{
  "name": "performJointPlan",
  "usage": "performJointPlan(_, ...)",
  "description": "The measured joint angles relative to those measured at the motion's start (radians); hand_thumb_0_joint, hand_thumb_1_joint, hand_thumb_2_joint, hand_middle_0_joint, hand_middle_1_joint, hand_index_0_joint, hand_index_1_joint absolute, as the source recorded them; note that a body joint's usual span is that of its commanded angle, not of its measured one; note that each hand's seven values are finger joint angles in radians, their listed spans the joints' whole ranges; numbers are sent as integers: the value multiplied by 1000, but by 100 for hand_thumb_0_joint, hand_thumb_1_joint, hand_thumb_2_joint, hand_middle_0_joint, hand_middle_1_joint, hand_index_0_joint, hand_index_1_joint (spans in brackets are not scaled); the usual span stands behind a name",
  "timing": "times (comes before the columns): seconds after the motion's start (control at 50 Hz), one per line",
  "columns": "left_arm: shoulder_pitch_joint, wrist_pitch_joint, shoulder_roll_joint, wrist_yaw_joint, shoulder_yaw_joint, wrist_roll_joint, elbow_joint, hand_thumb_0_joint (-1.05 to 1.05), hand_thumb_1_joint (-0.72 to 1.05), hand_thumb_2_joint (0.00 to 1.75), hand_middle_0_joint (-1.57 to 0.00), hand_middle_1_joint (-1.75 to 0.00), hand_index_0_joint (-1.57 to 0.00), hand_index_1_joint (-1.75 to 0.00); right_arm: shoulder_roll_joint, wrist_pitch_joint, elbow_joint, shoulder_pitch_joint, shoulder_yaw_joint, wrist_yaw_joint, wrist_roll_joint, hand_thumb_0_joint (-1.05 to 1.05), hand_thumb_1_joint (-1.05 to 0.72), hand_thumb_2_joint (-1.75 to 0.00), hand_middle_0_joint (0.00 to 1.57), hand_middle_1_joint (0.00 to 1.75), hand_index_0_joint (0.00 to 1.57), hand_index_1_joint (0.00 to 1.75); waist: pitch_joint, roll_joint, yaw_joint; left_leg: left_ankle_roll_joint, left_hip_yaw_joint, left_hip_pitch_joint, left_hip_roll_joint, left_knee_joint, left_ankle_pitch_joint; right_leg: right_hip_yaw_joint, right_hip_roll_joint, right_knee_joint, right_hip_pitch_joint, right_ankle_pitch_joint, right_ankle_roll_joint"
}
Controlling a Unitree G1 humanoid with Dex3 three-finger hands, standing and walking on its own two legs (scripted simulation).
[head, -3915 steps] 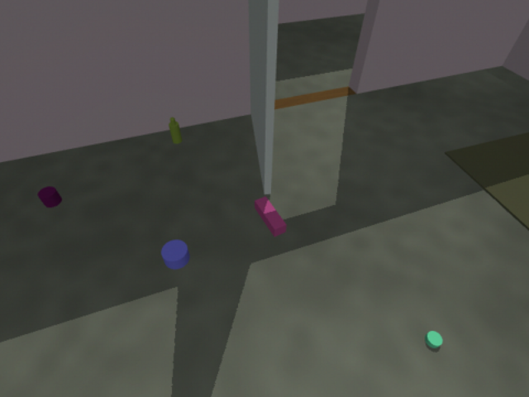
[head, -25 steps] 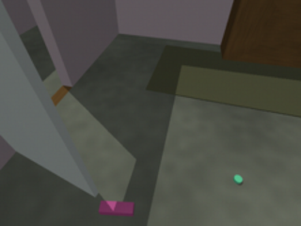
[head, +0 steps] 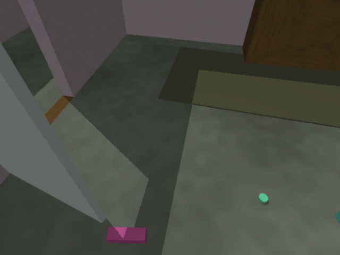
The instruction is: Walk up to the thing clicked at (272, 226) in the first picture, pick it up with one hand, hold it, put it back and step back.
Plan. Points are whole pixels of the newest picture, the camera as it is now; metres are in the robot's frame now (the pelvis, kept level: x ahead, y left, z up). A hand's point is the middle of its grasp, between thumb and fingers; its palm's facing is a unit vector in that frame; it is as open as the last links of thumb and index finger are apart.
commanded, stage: stand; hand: left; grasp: from above
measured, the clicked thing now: (127, 235) +0.38 +0.25 -0.75
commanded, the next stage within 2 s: step back in 1.12 s
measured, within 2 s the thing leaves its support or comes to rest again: neither
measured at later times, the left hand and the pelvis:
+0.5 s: hand out of the picture +0.06 +0.21 -0.17, palm faces +0.00 -0.96 -0.27, open 7.3 cm; pelvis +0.01 +0.00 +0.00, yaw -1 degrees
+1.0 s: hand out of the picture +0.07 +0.22 -0.17, palm faces -0.01 -0.96 -0.28, open 7.3 cm; pelvis +0.01 +0.00 +0.00, yaw -1 degrees
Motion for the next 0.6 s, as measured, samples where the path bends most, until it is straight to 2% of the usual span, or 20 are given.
performJointPlan(0.6,30,4,-34,1,-5,4,0,0,91,90,-20,-30,-20,-30,48,3,13,8,-6,-1,-1,0,-90,-89,20,30,20,30,-8,-1,0,3,19,-14,-1,5,-15,19,0,19,-28,-15,3)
